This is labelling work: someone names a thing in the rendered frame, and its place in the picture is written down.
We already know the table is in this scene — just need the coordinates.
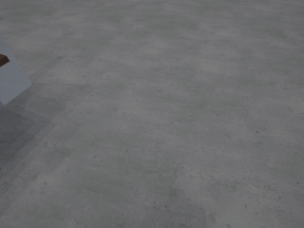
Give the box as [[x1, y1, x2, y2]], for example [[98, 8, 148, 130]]
[[0, 54, 10, 108]]

